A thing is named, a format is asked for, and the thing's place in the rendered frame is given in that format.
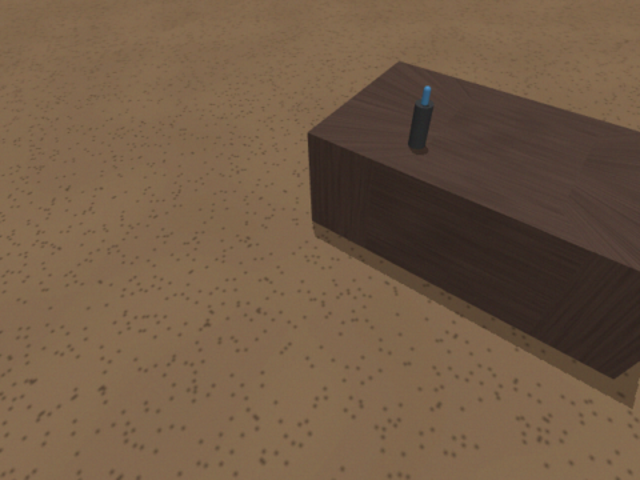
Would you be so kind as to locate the bottle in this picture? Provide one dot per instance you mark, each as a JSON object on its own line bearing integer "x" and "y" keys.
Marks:
{"x": 421, "y": 120}

